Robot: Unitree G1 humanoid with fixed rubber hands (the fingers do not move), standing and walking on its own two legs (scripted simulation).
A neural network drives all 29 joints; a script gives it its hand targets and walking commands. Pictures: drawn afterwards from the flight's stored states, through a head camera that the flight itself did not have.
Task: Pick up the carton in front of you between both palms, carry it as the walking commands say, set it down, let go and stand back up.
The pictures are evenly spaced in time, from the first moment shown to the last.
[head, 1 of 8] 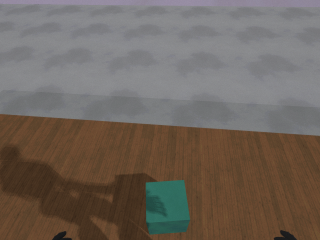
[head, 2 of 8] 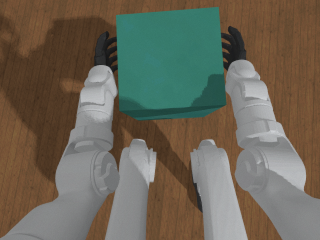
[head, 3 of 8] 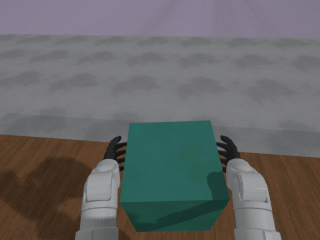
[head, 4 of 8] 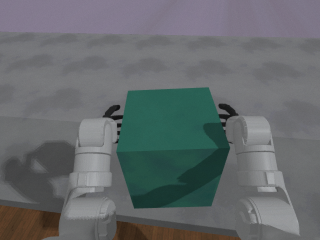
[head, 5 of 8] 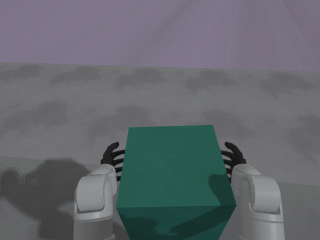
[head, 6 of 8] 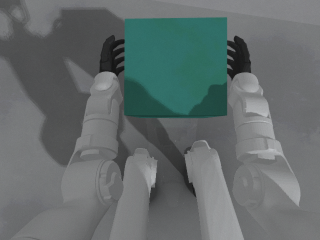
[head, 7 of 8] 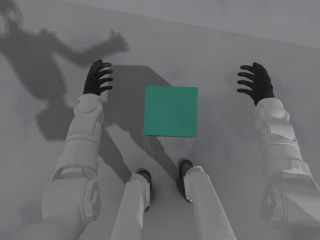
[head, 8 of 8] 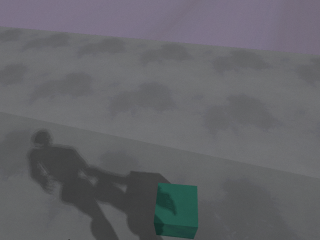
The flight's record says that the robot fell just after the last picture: no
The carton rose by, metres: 0.71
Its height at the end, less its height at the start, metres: -0.15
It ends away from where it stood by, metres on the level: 1.87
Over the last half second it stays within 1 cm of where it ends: yes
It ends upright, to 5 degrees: yes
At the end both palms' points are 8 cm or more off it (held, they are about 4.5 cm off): yes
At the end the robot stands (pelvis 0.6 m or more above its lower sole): yes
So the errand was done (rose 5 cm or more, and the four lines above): yes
